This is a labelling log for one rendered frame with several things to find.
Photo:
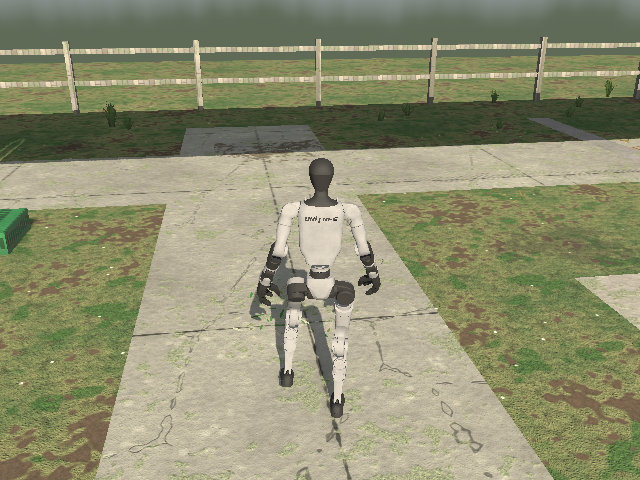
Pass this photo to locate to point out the right robot hand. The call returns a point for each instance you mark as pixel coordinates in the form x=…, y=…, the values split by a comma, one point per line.
x=365, y=280

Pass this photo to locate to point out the left robot thigh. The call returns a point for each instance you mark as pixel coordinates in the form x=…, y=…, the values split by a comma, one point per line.
x=296, y=290

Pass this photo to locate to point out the right robot upper arm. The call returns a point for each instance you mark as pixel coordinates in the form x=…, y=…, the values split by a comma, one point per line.
x=352, y=212

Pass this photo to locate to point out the left robot forearm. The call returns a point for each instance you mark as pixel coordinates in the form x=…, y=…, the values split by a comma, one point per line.
x=270, y=267

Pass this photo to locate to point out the right robot forearm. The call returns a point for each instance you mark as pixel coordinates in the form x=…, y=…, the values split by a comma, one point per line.
x=369, y=263

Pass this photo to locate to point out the robot left foot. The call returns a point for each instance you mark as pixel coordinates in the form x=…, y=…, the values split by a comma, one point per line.
x=287, y=379

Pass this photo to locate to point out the left robot upper arm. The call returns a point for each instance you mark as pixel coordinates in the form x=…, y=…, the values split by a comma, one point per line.
x=288, y=212

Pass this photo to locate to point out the left robot hand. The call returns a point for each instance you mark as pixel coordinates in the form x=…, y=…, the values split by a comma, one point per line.
x=262, y=291

